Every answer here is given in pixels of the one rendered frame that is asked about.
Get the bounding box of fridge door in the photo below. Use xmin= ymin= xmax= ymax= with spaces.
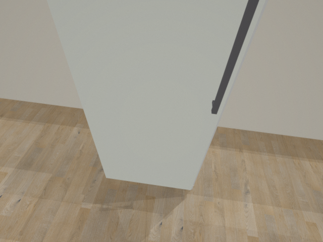
xmin=47 ymin=0 xmax=265 ymax=190

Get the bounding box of handle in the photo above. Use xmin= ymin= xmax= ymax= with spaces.
xmin=211 ymin=0 xmax=259 ymax=114

